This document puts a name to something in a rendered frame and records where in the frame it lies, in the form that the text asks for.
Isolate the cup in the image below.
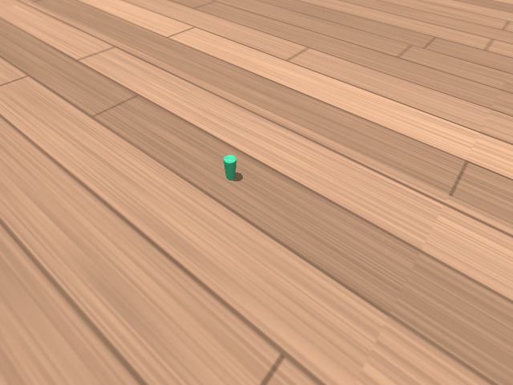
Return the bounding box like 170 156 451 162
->
224 155 236 180

